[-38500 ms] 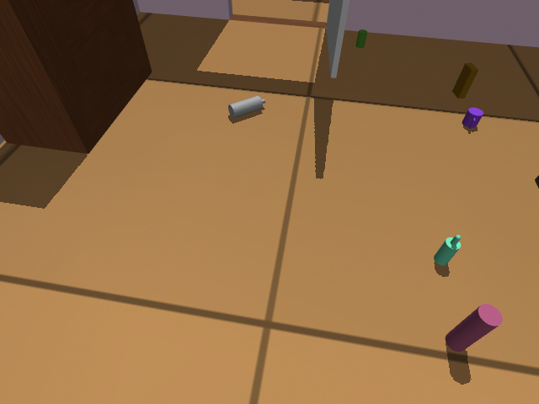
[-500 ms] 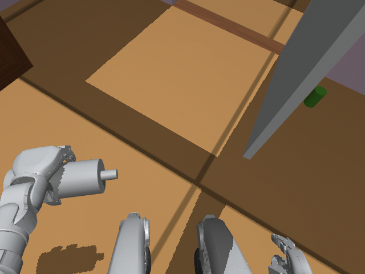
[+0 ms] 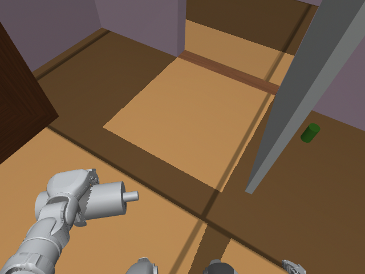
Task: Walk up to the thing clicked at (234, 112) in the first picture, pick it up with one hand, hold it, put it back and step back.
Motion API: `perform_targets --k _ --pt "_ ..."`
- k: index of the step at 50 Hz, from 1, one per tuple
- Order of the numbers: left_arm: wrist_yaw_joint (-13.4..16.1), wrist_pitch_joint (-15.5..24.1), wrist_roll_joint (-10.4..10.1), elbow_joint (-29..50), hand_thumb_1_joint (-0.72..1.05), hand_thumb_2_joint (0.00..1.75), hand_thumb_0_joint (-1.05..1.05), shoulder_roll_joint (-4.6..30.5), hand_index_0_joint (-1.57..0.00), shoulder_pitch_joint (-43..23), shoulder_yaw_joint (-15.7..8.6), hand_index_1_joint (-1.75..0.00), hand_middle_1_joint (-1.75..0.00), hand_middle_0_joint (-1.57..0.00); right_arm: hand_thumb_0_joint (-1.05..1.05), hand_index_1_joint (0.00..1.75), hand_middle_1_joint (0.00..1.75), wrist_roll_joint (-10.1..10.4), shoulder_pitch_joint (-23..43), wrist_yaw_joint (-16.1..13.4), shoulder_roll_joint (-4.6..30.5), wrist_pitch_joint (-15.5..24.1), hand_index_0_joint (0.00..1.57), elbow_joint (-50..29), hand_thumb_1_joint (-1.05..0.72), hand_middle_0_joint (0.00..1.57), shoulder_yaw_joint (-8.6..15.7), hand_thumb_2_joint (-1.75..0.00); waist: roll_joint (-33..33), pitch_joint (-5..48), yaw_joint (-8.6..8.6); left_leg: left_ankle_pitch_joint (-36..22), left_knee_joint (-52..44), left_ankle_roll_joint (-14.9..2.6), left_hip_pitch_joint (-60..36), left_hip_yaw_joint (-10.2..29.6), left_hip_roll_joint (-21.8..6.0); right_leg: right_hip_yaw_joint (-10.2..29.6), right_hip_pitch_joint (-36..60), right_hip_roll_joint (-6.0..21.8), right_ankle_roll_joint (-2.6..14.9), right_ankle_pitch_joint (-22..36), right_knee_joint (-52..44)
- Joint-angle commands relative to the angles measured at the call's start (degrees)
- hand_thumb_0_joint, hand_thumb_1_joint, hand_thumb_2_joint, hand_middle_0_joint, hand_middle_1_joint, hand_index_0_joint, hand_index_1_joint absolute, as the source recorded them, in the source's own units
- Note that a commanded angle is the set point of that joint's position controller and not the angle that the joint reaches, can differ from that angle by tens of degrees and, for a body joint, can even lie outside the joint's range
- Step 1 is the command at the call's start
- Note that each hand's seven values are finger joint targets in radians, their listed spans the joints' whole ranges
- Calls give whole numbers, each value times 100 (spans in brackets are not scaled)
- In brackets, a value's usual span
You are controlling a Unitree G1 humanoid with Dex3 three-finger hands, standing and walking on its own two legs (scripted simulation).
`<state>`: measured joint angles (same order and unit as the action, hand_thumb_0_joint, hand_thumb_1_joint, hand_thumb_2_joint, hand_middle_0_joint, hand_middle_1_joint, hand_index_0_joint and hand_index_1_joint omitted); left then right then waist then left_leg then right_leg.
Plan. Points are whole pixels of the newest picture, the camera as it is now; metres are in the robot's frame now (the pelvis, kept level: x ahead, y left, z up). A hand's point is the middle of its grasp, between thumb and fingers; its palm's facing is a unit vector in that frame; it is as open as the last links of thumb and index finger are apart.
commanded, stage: lift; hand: left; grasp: from above
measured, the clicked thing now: (92, 201) +0.33 +0.22 -0.11
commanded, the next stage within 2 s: hold in 0.12 s
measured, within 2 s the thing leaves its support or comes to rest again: neither
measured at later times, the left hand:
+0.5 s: hand (78, 181) +0.34 +0.23 -0.02, palm faces -0.43 -0.09 -0.90, open 10.8 cm
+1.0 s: hand (81, 175) +0.34 +0.21 +0.01, palm faces -0.44 -0.08 -0.90, open 10.8 cm
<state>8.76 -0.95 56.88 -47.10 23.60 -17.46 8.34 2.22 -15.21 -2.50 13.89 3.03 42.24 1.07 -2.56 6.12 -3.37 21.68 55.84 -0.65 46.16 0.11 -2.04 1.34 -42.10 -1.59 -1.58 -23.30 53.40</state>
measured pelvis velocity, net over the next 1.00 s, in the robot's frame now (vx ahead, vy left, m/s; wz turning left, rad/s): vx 0.04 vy -0.01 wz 0.00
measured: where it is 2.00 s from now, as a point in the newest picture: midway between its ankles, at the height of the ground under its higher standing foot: outside the picture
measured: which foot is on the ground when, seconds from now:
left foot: down 0.00-1.00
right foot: down 0.00-1.00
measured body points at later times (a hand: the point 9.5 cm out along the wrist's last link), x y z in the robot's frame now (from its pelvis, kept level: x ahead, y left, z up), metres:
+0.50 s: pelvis +0.04 +0.00 +0.04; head +0.06 -0.01 +0.49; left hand +0.36 +0.23 +0.03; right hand +0.15 -0.26 -0.08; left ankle +0.06 +0.11 -0.68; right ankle +0.03 -0.14 -0.68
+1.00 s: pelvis +0.04 -0.01 +0.05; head +0.06 -0.03 +0.50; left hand +0.36 +0.21 +0.06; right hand +0.17 -0.27 -0.07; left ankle +0.06 +0.11 -0.68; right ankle +0.03 -0.14 -0.68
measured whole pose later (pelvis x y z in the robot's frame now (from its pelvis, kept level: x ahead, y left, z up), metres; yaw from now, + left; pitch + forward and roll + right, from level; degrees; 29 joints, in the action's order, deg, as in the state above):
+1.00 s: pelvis +0.04 -0.01 +0.05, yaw +0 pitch +4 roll +0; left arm 0.6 -3.4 56.2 -38.6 21.5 -14.8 12.4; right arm 3.6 -12.8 -2.0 14.8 -1.8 39.5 1.8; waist -2.9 2.6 -0.4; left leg 14.9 32.1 -0.1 20.8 -1.7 -1.1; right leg 2.9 -18.4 -0.4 -0.9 -17.2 31.9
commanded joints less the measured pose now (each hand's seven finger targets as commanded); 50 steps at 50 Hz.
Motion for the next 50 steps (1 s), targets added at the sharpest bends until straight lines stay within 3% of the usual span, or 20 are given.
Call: perform_targets --k 1,5,7,11,15,17,19,20,23,25,28,36,39,42,43,50 --pt "199 -93 -52 942 64 82 0 1270 -99 -1623 -463 -79 -83 -96 0 30 30 -21 64 -66 845 202 20 -573 -90 20 321 -90 -211 1478 91 -467 -1341 89 -1858 103 141 -107 675 -187 261 475 -1168" --pt "121 -111 -100 1106 65 82 0 1111 -101 -1780 -259 -79 -82 -97 0 30 30 3 73 -72 852 180 20 -613 -90 20 300 -90 3 1495 27 -792 -1485 46 -2170 31 181 -39 997 -160 231 790 -1458" --pt "140 -149 -114 1111 63 82 0 1175 -99 -1714 -355 -79 -83 -96 0 30 30 11 67 -74 864 169 20 -601 -90 20 306 -90 -16 1523 71 -928 -1576 57 -2332 10 198 -25 1153 -147 226 905 -1552" --pt "131 -187 -131 1203 67 84 0 1099 -101 -1929 -249 -79 -82 -98 0 30 30 17 131 -82 849 135 20 -594 -89 20 304 -89 17 1431 33 -1137 -1728 45 -2528 -32 210 4 1393 -132 198 1140 -1746" --pt "62 -212 -71 1224 66 77 0 1148 -101 -1823 -240 -75 -79 -97 0 30 30 43 217 -76 872 91 20 -612 -89 20 316 -90 -24 1335 118 -1274 -1907 45 -2705 -89 244 29 1606 -118 200 1263 -1924" --pt "-6 -199 -82 1288 64 75 0 1100 -99 -1906 -206 -74 -78 -95 0 30 30 48 184 -72 877 87 20 -583 -90 20 334 -89 -72 1426 73 -1482 -1979 73 -2892 -53 228 1 1713 -131 219 1390 -1902" --pt "-55 -190 -55 1308 64 77 0 1114 -100 -1809 -219 -74 -78 -96 0 30 30 56 234 -69 892 62 20 -607 -89 20 354 -90 -120 1418 153 -1755 -2021 78 -3034 -68 225 -5 1817 -142 222 1613 -1938" --pt "-84 -211 -41 1292 63 77 0 964 -99 -1797 -120 -74 -78 -95 0 30 30 55 201 -58 856 55 20 -594 -89 20 340 -89 -49 1378 116 -1868 -2039 79 -3027 -51 217 1 1809 -147 223 1709 -1931" --pt "-134 -225 -96 1426 65 75 0 1035 -99 -1899 -185 -73 -77 -95 0 30 30 49 185 -35 900 35 20 -605 -89 20 371 -89 -94 1420 139 -2114 -2105 74 -3180 -55 196 -15 1938 -159 231 1888 -1978" --pt "-220 -234 -79 1396 65 78 0 960 -100 -1804 -104 -73 -76 -97 0 30 30 60 244 -18 905 6 20 -685 -89 20 366 -89 3 1263 125 -2103 -2155 57 -3184 -86 203 -21 1972 -153 221 1905 -2055" --pt "-294 -214 -72 1452 63 79 0 1044 -99 -1681 -195 -72 -75 -96 0 30 30 67 295 -6 903 -32 20 -754 -89 20 377 -89 1 1268 222 -2105 -2240 47 -3226 -103 226 -8 2154 -141 219 1926 -2142" --pt "-443 -216 -68 1780 69 79 0 1025 -104 -1591 -188 -70 -73 -101 0 30 30 93 409 3 878 -149 20 -919 -89 20 349 -89 83 1125 275 -2175 -2417 -5 -3348 -174 266 42 2413 -94 176 2151 -2357" --pt "-483 -214 -59 1831 68 80 0 1035 -102 -1629 -201 -72 -75 -99 0 30 30 89 414 2 879 -193 20 -910 -89 20 360 -89 170 1199 203 -2244 -2463 -29 -3478 -172 255 45 2487 -95 160 2211 -2407" --pt "-544 -204 -37 1910 70 80 0 1108 -105 -1628 -234 -70 -73 -102 0 30 30 101 490 0 880 -228 20 -950 -89 20 371 -90 151 1273 315 -2393 -2488 -52 -3583 -191 255 26 2584 -86 147 2365 -2431" --pt "-554 -194 -29 1989 69 82 0 1080 -104 -1709 -201 -72 -74 -102 0 30 30 103 450 1 896 -239 20 -950 -89 20 373 -90 142 1295 258 -2415 -2494 -59 -3618 -203 263 46 2592 -79 147 2402 -2437" --pt "-566 -264 -2 2080 71 83 0 1035 -104 -1729 -198 -73 -75 -102 0 30 30 111 583 8 858 -307 20 -1006 -89 20 344 -89 71 1072 316 -2129 -2704 -32 -3649 -211 266 43 2628 -67 160 2113 -2628"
